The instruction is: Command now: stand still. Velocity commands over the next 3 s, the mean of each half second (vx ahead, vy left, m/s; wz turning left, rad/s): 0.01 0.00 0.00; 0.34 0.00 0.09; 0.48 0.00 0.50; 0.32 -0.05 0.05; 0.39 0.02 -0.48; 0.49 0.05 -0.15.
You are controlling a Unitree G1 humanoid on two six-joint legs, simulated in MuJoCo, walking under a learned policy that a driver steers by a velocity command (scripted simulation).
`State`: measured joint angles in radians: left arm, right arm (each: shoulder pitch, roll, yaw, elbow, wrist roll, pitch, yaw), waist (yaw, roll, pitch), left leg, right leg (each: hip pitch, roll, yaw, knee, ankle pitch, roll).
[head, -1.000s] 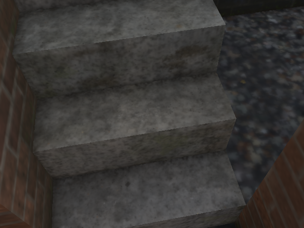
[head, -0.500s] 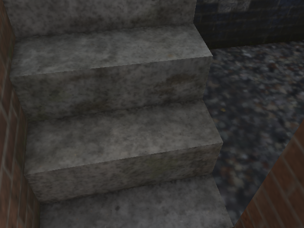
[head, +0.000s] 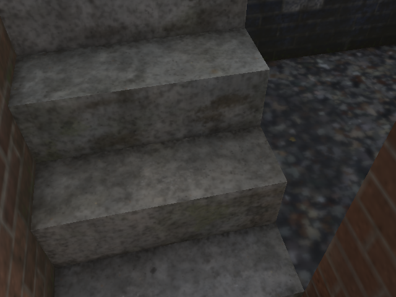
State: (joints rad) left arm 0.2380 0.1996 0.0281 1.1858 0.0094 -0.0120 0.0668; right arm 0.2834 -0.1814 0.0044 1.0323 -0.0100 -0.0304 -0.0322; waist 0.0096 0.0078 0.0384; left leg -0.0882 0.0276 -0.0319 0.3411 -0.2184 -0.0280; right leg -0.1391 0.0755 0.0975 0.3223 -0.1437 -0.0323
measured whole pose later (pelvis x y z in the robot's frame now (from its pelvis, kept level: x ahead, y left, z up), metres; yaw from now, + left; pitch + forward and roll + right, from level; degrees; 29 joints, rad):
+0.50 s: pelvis +0.01 +0.00 +0.00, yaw +0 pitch -1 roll +0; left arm 0.26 0.19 0.02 1.19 0.01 -0.02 0.07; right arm 0.30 -0.15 0.01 1.04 -0.01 -0.04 -0.03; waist 0.02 0.00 0.02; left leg -0.08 0.03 -0.03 0.33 -0.22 -0.03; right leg -0.13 0.08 0.10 0.31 -0.15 -0.03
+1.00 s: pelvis +0.06 +0.01 -0.01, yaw +4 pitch +0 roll -1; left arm 0.16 0.21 0.04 1.02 0.01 -0.07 0.07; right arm 0.21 -0.17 -0.01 0.94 0.02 -0.07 -0.03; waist 0.00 0.00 0.02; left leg -0.09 0.01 -0.10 0.44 -0.35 -0.01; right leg -0.11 0.06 0.02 0.41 -0.29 -0.03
